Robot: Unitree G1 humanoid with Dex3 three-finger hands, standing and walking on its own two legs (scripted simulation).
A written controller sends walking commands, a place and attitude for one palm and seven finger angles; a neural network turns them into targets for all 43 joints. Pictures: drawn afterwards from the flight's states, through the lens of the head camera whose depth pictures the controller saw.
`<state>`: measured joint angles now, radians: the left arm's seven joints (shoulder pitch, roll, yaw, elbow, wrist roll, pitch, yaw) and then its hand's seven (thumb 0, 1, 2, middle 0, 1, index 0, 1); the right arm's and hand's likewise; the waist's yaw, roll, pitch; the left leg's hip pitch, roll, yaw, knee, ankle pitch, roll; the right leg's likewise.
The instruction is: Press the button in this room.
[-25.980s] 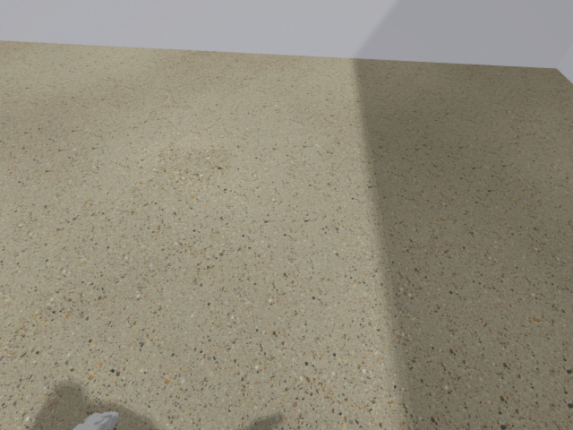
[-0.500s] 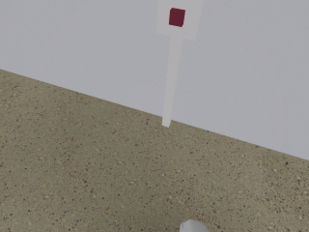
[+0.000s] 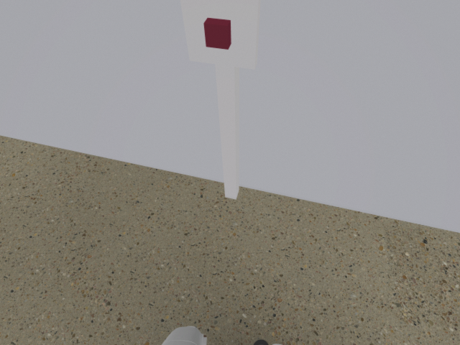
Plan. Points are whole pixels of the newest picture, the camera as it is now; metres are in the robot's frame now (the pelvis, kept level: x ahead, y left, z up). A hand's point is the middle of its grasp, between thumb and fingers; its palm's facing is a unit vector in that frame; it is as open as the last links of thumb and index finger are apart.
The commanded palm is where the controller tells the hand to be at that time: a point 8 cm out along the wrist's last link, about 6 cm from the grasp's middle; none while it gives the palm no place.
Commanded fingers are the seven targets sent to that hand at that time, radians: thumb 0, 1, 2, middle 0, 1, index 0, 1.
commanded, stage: turn to face it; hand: left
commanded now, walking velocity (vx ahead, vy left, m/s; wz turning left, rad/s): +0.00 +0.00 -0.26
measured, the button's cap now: (218, 33) +0.79 +0.10 +0.11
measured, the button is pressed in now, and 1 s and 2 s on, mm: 0 0 0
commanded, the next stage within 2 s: take the last steps up to it in 0.20 s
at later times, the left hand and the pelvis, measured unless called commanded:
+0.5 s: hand out of the picture +0.10 +0.24 -0.17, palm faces -0.15 -0.97 -0.20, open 7.3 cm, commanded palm none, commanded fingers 0.00 0.90 0.90 -0.20 -0.30 -0.20 -0.30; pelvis +0.03 +0.04 +0.01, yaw -10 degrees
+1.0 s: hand (158, 340) +0.14 +0.17 -0.17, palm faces -0.11 -0.97 -0.20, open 7.2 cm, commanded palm none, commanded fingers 0.00 0.90 0.90 -0.20 -0.30 -0.20 -0.30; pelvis +0.14 -0.01 +0.00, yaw -9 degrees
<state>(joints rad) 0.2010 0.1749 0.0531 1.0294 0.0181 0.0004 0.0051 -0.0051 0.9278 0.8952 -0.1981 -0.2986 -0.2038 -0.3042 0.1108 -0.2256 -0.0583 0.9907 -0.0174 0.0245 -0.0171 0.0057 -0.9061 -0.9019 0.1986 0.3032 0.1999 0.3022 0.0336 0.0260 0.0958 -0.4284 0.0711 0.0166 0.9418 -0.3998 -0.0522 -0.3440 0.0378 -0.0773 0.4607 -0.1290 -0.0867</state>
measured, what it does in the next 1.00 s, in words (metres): walks ahead: left foot, then right foot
